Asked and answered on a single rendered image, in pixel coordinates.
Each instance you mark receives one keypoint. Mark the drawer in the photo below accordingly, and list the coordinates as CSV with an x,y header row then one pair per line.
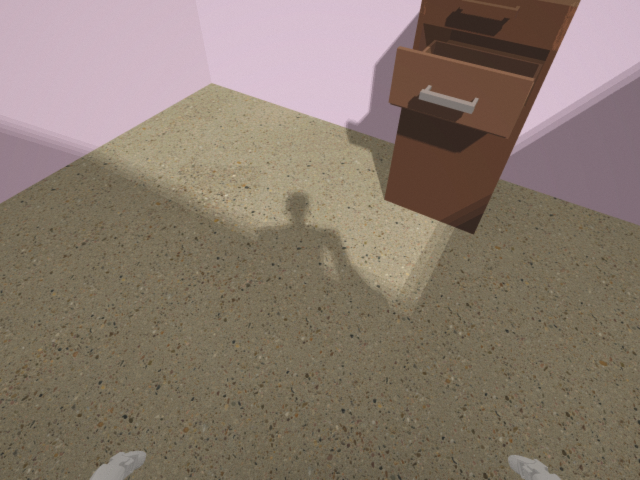
x,y
501,83

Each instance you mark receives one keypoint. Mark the left robot hand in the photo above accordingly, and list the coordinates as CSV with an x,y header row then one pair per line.
x,y
120,466

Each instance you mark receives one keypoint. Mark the cabinet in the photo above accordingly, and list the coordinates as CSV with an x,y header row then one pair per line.
x,y
449,174

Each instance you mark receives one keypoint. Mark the right robot hand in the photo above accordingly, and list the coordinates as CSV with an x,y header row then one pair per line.
x,y
530,469

